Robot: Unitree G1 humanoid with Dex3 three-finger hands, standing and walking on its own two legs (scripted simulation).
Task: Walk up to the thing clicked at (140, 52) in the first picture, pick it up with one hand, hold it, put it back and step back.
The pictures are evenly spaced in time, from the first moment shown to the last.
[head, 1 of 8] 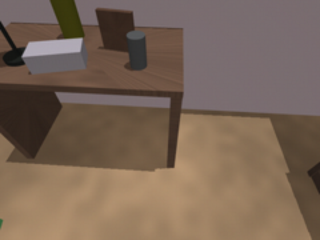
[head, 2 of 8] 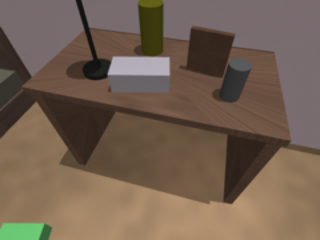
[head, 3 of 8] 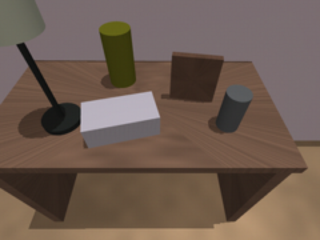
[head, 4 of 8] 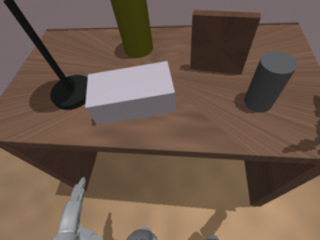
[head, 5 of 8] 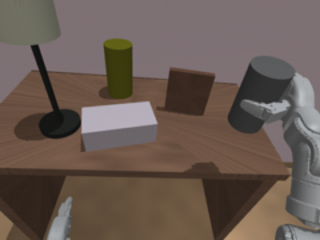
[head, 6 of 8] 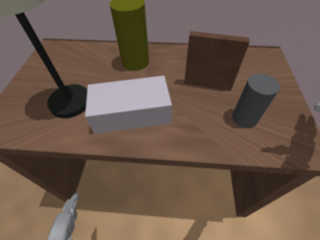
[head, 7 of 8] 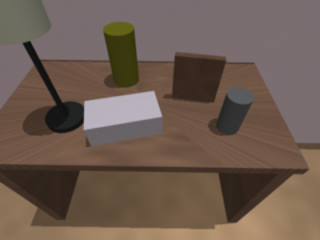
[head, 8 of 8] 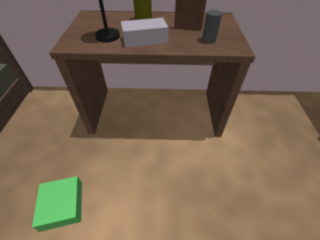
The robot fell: no
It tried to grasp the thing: yes
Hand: right
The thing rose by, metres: 0.24
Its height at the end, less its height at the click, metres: +0.00
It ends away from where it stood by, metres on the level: 0.01
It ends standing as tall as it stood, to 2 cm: yes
